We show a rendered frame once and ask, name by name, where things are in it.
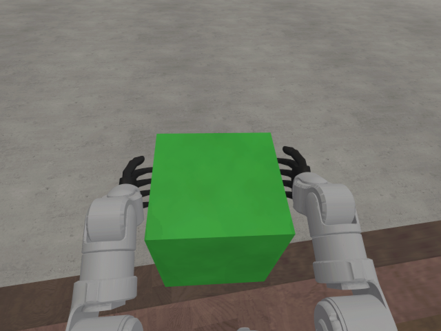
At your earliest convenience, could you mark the right robot forearm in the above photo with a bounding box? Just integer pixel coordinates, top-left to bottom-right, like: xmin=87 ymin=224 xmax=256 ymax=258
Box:
xmin=292 ymin=172 xmax=398 ymax=331

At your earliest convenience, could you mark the robot left hand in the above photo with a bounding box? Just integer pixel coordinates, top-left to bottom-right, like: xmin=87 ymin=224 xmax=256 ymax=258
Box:
xmin=119 ymin=156 xmax=153 ymax=208

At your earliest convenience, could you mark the left robot upper arm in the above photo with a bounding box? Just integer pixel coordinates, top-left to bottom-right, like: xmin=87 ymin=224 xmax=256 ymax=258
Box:
xmin=70 ymin=314 xmax=143 ymax=331

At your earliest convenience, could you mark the left robot forearm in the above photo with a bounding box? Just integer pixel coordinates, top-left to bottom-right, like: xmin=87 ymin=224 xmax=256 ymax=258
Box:
xmin=65 ymin=184 xmax=144 ymax=331

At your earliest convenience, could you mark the robot right hand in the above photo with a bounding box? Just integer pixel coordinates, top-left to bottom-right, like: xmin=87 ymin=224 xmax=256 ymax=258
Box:
xmin=277 ymin=146 xmax=311 ymax=199

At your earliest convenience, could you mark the carton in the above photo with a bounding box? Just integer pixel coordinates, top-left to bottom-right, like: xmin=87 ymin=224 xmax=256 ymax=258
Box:
xmin=144 ymin=132 xmax=296 ymax=287

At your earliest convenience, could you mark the right robot upper arm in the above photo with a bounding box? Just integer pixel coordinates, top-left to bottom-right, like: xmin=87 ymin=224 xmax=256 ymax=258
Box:
xmin=314 ymin=294 xmax=396 ymax=331

